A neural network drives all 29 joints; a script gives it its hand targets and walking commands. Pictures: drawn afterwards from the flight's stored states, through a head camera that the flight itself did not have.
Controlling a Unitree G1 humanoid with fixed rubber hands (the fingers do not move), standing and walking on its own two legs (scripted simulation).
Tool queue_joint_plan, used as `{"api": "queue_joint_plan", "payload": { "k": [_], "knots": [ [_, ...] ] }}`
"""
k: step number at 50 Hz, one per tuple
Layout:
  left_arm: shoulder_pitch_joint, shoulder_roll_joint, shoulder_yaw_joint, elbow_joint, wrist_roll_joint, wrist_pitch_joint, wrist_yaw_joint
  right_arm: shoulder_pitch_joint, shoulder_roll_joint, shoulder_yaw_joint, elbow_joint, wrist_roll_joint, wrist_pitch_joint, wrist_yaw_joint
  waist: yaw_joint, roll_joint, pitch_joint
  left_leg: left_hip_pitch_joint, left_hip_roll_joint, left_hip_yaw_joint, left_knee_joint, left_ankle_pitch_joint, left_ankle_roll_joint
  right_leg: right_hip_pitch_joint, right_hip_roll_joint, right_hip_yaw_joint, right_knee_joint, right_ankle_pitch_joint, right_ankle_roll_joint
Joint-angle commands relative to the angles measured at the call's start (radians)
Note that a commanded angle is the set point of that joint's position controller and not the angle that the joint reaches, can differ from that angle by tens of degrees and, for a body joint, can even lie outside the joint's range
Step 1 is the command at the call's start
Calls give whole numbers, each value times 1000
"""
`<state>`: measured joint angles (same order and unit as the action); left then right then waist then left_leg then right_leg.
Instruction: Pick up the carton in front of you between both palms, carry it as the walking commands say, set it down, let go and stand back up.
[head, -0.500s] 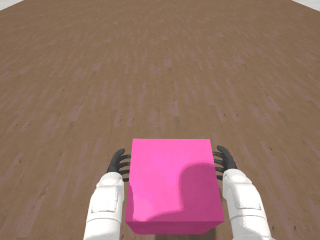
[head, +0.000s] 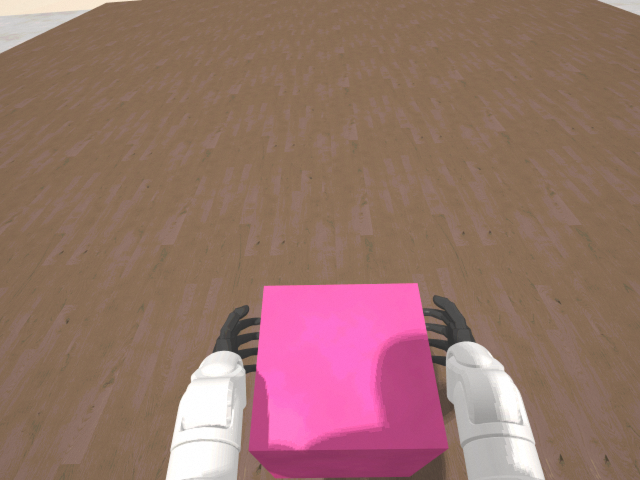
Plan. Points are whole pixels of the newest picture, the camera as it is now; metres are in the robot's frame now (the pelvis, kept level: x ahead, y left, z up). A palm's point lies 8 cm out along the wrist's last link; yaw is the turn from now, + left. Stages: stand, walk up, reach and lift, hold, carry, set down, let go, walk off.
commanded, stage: hold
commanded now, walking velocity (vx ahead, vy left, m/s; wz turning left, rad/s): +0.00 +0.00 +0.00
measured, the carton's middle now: (341, 387) +0.29 +0.00 -0.06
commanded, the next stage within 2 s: set down in 0.32 s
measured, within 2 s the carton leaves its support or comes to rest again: neither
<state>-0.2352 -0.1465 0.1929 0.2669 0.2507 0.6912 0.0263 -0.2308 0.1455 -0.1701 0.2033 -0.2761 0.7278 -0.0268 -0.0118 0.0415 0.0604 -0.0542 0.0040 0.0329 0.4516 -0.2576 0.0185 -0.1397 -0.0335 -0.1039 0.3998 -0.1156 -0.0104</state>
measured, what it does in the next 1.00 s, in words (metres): lowers itself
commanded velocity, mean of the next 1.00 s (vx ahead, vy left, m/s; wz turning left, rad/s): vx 0.00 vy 0.00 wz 0.00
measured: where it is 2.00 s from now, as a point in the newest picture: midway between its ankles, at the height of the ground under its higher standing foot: outside the picture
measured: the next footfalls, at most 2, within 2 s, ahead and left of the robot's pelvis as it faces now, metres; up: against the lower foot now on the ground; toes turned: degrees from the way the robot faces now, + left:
none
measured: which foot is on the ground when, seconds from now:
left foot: down 0.00-1.00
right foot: down 0.00-1.00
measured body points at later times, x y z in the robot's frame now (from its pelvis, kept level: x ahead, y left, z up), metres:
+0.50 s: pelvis +0.00 -0.03 +0.00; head -0.04 -0.05 +0.44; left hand +0.30 +0.14 +0.03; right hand +0.32 -0.16 +0.03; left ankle +0.00 +0.11 -0.74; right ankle +0.07 -0.11 -0.74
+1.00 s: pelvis -0.03 +0.00 -0.09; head +0.17 -0.01 +0.32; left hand +0.35 +0.14 -0.17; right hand +0.35 -0.15 -0.17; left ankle +0.01 +0.11 -0.74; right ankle +0.07 -0.12 -0.74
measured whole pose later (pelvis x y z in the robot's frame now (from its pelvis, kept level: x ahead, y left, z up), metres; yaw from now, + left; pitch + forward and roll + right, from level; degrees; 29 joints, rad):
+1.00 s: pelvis -0.03 +0.00 -0.09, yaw +2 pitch +27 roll +0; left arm -0.54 -0.13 0.33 0.58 0.21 0.13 0.11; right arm -0.53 0.16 -0.37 0.51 -0.23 0.14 -0.12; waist -0.03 0.04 -0.03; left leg -1.12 -0.04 0.00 1.06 -0.40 0.02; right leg -1.20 -0.02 0.00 0.99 -0.26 0.00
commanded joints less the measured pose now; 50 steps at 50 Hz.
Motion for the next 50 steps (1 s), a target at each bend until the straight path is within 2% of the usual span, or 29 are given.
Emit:
{"api": "queue_joint_plan", "payload": {
  "k": [1,4,9,15,20,24,28,32,35,38,41,46,48,50],
  "knots": [
    [-518,-945,-497,-83,-241,-59,-253,-464,930,518,-52,250,-48,256,1,-8,-233,-300,-38,-165,-172,-42,43,357,102,167,22,29,-8],
    [-549,-963,-490,-66,-235,-63,-260,-494,950,522,-29,256,-47,273,7,-8,-226,-314,-36,-163,-177,-86,47,347,104,164,21,-24,-2],
    [-591,-987,-490,-47,-242,-68,-274,-524,971,513,-3,255,-48,286,-4,-14,-243,-311,-41,-159,-168,-116,50,343,95,175,12,-76,3],
    [-616,-992,-473,-22,-242,-64,-286,-533,982,492,33,248,-42,287,-7,-48,-245,-306,-54,-151,-146,-90,49,347,73,198,-20,-108,3],
    [-644,-969,-427,17,-212,-67,-293,-573,995,460,70,242,-45,284,9,-63,-234,-289,-66,-139,-118,-73,49,324,53,219,-43,-145,5],
    [-711,-943,-327,136,-145,-102,-305,-644,999,358,186,201,-79,282,19,-55,-198,-325,-66,-132,-84,-113,51,289,49,232,-32,-221,4],
    [-778,-888,-178,268,-41,-167,-302,-708,961,189,322,108,-141,262,4,-47,-168,-421,-67,-133,-19,-136,51,229,59,240,20,-229,-1],
    [-759,-767,-38,335,69,-249,-269,-690,841,24,398,-5,-228,221,-15,-42,-172,-529,-80,-129,59,-92,46,110,74,228,110,-108,-5],
    [-713,-681,-6,349,99,-336,-242,-649,761,-8,429,-43,-327,200,-10,-35,-242,-624,-100,-119,140,-19,34,10,92,208,213,57,-4],
    [-699,-692,-57,352,75,-443,-232,-656,769,62,424,-18,-440,191,3,-28,-386,-710,-120,-113,222,54,25,-58,112,204,310,188,-4],
    [-741,-740,-170,349,12,-542,-224,-714,810,184,403,37,-545,181,2,-27,-585,-786,-136,-104,304,129,7,-98,121,201,412,293,-1],
    [-849,-784,-398,264,-104,-640,-180,-801,831,371,319,109,-641,154,-25,-26,-1020,-872,-148,-108,472,254,-28,-197,136,192,606,414,2],
    [-865,-785,-452,243,-138,-643,-160,-820,807,406,286,129,-646,150,-35,-26,-1136,-875,-150,-111,527,290,-38,-294,148,175,662,404,9],
    [-875,-784,-472,247,-157,-629,-144,-837,786,414,274,138,-635,152,-45,-26,-1168,-871,-151,-118,570,276,-42,-443,160,152,701,316,16]
  ]
}}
